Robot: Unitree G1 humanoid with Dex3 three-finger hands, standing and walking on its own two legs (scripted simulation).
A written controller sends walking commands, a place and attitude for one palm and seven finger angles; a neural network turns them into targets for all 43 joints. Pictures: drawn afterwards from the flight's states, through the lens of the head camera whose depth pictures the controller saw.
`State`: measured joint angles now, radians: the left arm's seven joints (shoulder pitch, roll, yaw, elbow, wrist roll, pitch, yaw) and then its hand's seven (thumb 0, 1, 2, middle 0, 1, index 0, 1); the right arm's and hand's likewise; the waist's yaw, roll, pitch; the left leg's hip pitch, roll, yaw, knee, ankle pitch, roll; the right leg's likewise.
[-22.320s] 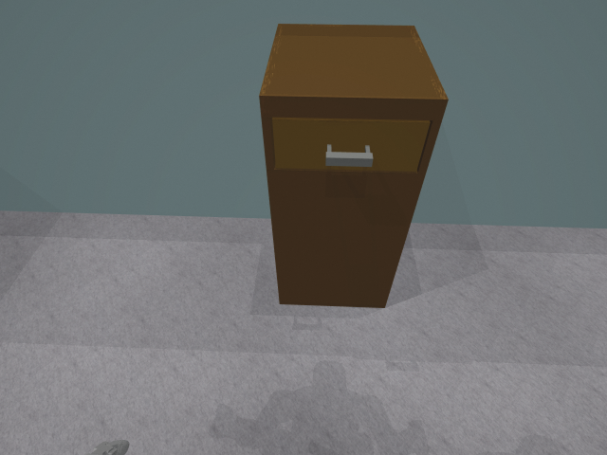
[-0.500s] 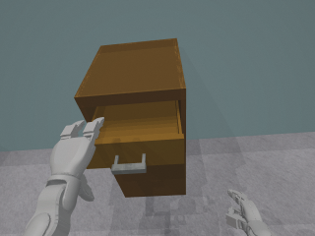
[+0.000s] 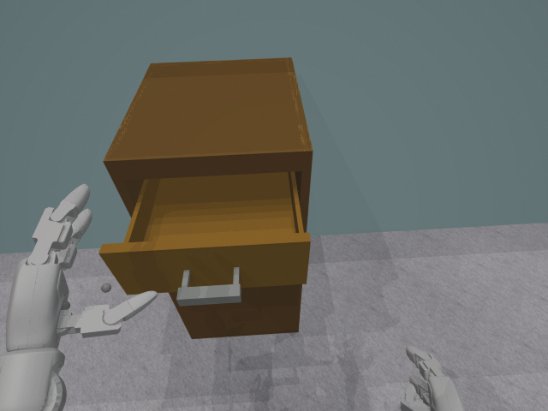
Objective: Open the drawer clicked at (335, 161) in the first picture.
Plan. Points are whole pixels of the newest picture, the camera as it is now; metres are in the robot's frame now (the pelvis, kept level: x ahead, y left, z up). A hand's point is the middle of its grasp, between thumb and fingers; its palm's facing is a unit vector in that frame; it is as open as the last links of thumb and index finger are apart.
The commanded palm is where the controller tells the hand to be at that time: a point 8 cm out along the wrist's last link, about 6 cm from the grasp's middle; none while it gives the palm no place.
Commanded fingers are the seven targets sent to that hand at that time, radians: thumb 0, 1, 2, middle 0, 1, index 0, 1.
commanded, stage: draw the hand back to the body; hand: left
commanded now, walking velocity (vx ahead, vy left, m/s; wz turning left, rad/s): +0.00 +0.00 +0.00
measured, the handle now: (210, 284) +0.33 +0.16 -0.04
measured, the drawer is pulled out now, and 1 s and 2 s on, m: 0.18 0.18 0.18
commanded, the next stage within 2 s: step back with the hand held close in 0.52 s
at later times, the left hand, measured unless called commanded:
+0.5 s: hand (64, 304) +0.18 +0.25 +0.16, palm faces +0.43 -0.82 -0.38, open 7.8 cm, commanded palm +0.12 +0.29 +0.17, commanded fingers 0.00 0.90 0.90 -0.20 -0.30 -0.20 -0.30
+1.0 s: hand (60, 331) +0.15 +0.25 +0.14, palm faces +0.30 -0.82 -0.48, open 7.4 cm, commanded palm +0.09 +0.30 +0.17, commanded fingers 0.00 0.90 0.90 -0.20 -0.30 -0.20 -0.30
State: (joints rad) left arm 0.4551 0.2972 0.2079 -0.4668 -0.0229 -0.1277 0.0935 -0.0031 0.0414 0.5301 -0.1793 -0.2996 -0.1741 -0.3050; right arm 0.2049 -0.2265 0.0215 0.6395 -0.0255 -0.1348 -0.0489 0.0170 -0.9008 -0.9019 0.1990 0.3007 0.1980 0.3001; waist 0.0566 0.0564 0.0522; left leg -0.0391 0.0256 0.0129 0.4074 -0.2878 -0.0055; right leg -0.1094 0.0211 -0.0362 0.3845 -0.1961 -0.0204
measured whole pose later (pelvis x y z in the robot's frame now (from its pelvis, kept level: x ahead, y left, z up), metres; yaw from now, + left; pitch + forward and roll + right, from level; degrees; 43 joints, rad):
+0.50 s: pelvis +0.00 +0.00 +0.00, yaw +1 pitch -5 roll -1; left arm 0.49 0.32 0.28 -0.46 -0.03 -0.11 0.10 0.01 0.82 0.87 -0.21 -0.30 -0.20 -0.31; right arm 0.17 -0.20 0.03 0.64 -0.02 -0.15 -0.06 0.02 -0.90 -0.90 0.20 0.30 0.20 0.30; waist 0.08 0.05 0.04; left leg -0.04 0.02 0.00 0.41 -0.28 0.00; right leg -0.10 0.01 -0.05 0.38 -0.19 -0.02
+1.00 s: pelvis -0.04 +0.02 -0.01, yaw +0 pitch +1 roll +0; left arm 0.65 0.38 0.34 -0.59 -0.02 -0.17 0.15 0.02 0.89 0.90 -0.22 -0.30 -0.21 -0.31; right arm 0.20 -0.22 -0.04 0.55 -0.02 -0.07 -0.08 0.02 -0.90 -0.90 0.20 0.30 0.20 0.30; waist -0.03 0.00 0.02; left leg -0.30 -0.01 0.03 0.56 -0.29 0.02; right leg -0.36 -0.01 -0.02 0.52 -0.18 0.00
